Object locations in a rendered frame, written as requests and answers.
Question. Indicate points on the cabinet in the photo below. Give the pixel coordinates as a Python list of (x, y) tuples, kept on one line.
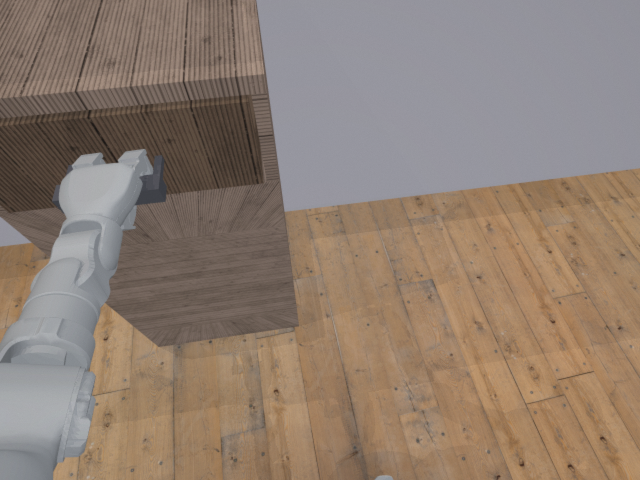
[(204, 264)]

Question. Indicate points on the left robot forearm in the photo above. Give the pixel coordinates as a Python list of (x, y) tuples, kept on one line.
[(59, 317)]

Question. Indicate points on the left robot upper arm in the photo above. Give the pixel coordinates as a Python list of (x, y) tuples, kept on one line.
[(45, 416)]

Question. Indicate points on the handle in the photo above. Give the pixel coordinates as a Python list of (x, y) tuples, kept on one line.
[(153, 188)]

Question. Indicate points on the drawer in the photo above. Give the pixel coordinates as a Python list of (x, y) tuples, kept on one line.
[(206, 144)]

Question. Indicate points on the robot left hand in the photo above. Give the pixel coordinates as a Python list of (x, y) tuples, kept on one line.
[(109, 190)]

